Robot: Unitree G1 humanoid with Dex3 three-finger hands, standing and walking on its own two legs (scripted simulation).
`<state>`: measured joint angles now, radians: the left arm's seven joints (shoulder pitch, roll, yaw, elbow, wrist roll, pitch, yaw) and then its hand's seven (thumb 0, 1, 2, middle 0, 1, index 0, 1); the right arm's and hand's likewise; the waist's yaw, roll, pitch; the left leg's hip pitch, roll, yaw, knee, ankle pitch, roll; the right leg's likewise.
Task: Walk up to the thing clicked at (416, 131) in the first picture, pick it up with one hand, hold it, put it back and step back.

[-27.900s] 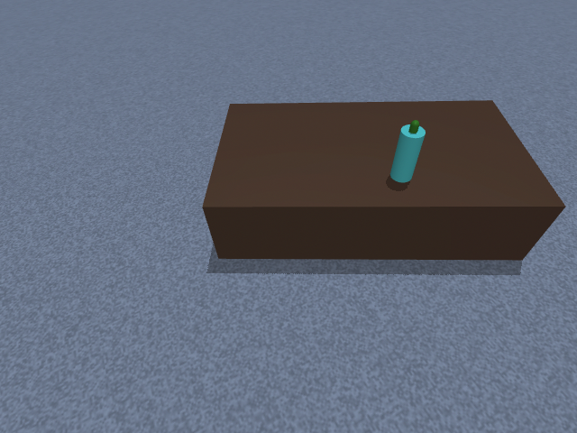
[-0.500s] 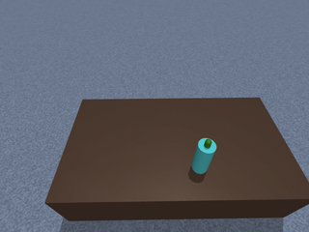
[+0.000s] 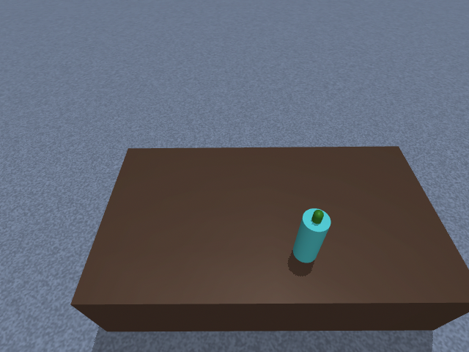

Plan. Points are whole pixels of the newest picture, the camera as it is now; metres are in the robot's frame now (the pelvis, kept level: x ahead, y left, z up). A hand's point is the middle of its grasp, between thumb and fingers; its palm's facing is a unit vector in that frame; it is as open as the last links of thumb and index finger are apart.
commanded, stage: stand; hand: right
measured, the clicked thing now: (311, 233) +0.53 -0.21 -0.33
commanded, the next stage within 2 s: step back in 0.64 s
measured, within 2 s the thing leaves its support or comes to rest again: neither
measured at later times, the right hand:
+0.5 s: hand out of the picture +0.08 -0.26 -0.15, palm faces -0.01 +0.94 -0.35, open 7.3 cm
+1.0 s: hand out of the picture +0.07 -0.30 -0.17, palm faces -0.01 +0.93 -0.36, open 7.3 cm
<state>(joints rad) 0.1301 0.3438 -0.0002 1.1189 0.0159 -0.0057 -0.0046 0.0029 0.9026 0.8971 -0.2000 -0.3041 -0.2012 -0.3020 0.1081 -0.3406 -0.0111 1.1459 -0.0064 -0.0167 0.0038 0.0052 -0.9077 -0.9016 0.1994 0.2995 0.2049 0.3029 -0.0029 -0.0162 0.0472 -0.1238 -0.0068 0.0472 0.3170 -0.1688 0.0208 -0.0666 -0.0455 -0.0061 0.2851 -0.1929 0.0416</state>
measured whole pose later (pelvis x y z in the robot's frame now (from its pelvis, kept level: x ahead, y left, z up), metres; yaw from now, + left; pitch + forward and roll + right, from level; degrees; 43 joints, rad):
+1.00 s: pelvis -0.06 -0.03 -0.02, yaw -1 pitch -2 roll +1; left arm 0.12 0.37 0.05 0.95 0.03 0.03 -0.01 0.00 0.90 0.90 -0.20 -0.30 -0.20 -0.30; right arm 0.03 -0.41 -0.07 0.96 0.01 0.07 0.01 0.01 -0.91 -0.90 0.20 0.30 0.20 0.30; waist 0.02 0.01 0.18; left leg -0.42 -0.07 -0.07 0.94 -0.49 0.03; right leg -0.30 -0.02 0.00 0.62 -0.28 -0.02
